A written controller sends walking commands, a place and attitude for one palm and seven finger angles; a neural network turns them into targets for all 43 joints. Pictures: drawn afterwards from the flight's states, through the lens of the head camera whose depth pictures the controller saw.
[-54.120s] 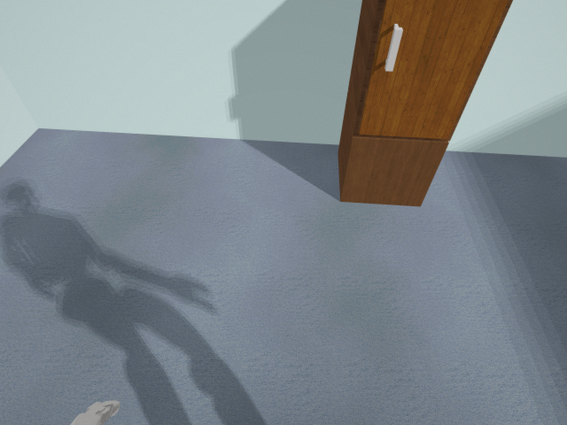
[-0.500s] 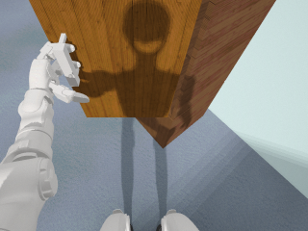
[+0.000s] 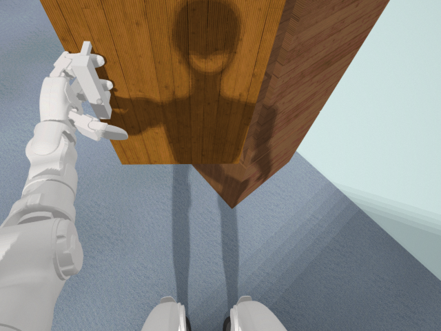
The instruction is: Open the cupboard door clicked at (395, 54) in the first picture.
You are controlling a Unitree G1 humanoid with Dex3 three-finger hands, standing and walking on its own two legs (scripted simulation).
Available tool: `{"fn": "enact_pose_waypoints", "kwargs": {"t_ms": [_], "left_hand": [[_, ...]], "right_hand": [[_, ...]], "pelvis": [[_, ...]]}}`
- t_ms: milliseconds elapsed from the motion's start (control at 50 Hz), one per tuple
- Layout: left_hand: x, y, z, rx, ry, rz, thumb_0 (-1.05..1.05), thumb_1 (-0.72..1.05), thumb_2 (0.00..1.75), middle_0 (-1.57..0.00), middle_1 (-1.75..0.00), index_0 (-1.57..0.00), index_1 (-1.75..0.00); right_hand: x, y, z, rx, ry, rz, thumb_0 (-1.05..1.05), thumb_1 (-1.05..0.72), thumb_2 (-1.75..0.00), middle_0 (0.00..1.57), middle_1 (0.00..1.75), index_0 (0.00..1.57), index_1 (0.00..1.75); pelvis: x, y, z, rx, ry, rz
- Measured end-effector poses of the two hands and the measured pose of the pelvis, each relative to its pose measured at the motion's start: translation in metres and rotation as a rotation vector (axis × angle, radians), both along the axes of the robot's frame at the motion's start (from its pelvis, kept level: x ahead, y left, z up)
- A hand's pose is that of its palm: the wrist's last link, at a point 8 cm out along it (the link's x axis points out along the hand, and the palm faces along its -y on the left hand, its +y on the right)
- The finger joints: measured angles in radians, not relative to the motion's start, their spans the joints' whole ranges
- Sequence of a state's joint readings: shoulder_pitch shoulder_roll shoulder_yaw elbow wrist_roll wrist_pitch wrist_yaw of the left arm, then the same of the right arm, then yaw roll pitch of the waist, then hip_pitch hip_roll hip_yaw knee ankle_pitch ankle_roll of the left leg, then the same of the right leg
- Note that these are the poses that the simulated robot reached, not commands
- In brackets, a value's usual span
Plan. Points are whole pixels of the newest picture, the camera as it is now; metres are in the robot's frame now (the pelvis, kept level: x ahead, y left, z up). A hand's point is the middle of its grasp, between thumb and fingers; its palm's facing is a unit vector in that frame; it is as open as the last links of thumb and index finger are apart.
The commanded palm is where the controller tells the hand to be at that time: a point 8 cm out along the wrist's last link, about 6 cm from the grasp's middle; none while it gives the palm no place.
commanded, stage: close the thumb around the handle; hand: left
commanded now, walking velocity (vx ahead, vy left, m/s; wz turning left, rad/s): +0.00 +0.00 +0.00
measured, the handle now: (96, 82) +0.55 +0.19 +0.08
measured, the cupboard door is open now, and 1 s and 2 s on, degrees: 52 53 99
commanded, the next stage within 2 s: pull the door open along its arc in 0.72 s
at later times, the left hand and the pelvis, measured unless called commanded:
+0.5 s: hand (101, 103) +0.50 +0.18 +0.08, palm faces -0.01 -1.00 -0.01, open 7.9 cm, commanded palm +0.47 +0.22 +0.08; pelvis +0.00 +0.00 +0.00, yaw +0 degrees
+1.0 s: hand (103, 105) +0.49 +0.17 +0.09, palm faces +0.00 -1.00 -0.01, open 6.0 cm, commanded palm +0.45 +0.22 +0.08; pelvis +0.00 +0.00 +0.00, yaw +0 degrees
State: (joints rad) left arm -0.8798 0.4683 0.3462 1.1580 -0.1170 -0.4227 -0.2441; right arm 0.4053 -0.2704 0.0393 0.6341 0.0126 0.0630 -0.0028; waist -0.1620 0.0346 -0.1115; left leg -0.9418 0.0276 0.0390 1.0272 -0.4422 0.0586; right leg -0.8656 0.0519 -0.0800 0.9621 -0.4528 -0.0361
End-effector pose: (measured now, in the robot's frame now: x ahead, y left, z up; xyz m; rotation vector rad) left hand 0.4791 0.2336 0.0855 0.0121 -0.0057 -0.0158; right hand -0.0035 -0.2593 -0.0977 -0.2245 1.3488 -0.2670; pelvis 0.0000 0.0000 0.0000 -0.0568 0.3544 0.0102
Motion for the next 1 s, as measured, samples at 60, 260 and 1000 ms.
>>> {"fn": "enact_pose_waypoints", "kwargs": {"t_ms": [60, 260, 1000], "left_hand": [[0.001, 0.001, -0.002, -0.006, 0.011, 0.000, -0.01, -0.50, 0.30, -0.30, -1.20, -0.30, -1.20], [-0.004, 0.005, 0.000, 0.006, 0.001, 0.004, -0.01, -0.24, 0.41, -0.32, -1.23, -0.32, -1.22], [-0.011, -0.009, 0.002, 0.000, -0.001, 0.019, 0.01, 0.71, 0.80, -0.34, -1.35, -0.32, -1.34]], "right_hand": [[0.000, -0.001, 0.001, -0.006, -0.002, -0.005, 0.01, -0.90, -0.90, 0.20, 0.30, 0.20, 0.30], [0.008, 0.003, 0.002, 0.001, -0.017, 0.004, 0.01, -0.90, -0.90, 0.20, 0.30, 0.20, 0.30], [0.009, 0.000, 0.001, 0.018, -0.041, -0.010, 0.01, -0.90, -0.90, 0.20, 0.30, 0.20, 0.30]], "pelvis": [[0.000, 0.000, 0.000, -0.001, -0.002, -0.002], [0.003, 0.003, 0.002, -0.003, -0.009, 0.001], [0.003, -0.001, 0.004, 0.007, -0.020, -0.011]]}}
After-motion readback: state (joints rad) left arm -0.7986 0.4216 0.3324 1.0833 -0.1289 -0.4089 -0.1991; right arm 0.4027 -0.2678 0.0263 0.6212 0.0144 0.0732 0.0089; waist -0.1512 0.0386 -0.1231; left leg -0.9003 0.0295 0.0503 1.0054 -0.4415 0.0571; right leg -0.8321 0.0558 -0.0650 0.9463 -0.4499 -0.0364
